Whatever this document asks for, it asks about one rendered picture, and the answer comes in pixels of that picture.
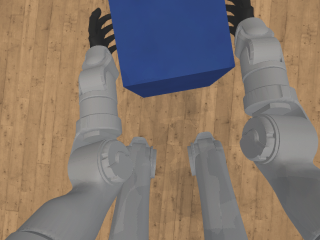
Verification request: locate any robot left shin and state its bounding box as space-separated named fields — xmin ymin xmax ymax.
xmin=126 ymin=136 xmax=150 ymax=154

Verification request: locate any robot right shin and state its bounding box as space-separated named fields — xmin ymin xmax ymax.
xmin=193 ymin=131 xmax=226 ymax=161

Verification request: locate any robot right forearm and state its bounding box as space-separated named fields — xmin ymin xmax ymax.
xmin=234 ymin=17 xmax=319 ymax=142

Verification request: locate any right robot upper arm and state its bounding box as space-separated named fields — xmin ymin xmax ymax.
xmin=239 ymin=113 xmax=320 ymax=240

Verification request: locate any robot right hand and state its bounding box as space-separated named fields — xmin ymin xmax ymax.
xmin=225 ymin=0 xmax=254 ymax=37

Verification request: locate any robot left forearm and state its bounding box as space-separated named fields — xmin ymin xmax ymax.
xmin=70 ymin=45 xmax=122 ymax=156

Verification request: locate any robot left hand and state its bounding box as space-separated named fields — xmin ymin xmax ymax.
xmin=88 ymin=7 xmax=117 ymax=54

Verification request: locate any carton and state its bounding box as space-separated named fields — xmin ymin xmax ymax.
xmin=108 ymin=0 xmax=235 ymax=98

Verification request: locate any robot shin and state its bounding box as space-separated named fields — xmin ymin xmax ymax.
xmin=126 ymin=136 xmax=150 ymax=154
xmin=193 ymin=131 xmax=226 ymax=161

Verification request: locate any left robot upper arm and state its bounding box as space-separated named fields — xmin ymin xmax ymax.
xmin=5 ymin=138 xmax=134 ymax=240

